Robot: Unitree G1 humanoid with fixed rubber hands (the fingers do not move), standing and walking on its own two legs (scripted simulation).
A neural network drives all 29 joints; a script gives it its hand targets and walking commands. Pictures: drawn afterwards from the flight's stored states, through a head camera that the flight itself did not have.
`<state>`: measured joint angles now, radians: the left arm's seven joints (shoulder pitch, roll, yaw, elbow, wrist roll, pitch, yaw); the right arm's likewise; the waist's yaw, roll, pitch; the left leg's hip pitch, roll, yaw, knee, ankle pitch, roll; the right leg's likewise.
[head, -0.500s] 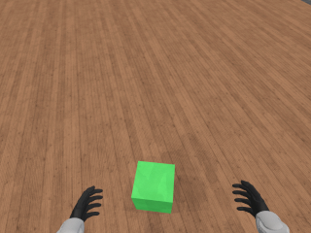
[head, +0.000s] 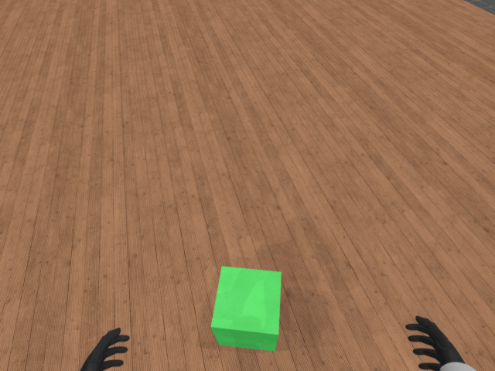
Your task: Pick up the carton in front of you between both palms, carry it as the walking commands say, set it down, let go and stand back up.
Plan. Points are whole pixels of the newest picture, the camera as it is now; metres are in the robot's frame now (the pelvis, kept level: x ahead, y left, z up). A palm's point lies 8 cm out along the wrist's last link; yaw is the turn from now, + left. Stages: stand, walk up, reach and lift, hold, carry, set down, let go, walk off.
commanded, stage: stand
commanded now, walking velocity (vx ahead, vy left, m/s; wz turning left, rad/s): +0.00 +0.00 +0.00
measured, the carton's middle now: (248, 309) +0.39 +0.05 -0.65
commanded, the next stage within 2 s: none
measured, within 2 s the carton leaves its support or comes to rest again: neither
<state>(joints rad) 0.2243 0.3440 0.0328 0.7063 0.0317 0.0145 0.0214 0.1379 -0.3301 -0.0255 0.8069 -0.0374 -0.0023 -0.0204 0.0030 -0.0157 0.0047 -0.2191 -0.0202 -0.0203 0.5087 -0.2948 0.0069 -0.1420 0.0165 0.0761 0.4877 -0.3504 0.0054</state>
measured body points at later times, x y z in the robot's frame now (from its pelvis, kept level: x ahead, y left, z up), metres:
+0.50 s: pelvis -0.01 +0.00 +0.01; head -0.01 +0.00 +0.46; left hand +0.10 +0.30 -0.10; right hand +0.11 -0.31 -0.10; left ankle -0.02 +0.12 -0.74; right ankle -0.06 -0.13 -0.74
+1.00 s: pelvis -0.03 +0.00 +0.01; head -0.03 +0.00 +0.46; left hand +0.07 +0.31 -0.11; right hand +0.08 -0.32 -0.10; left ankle -0.02 +0.12 -0.74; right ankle -0.06 -0.13 -0.74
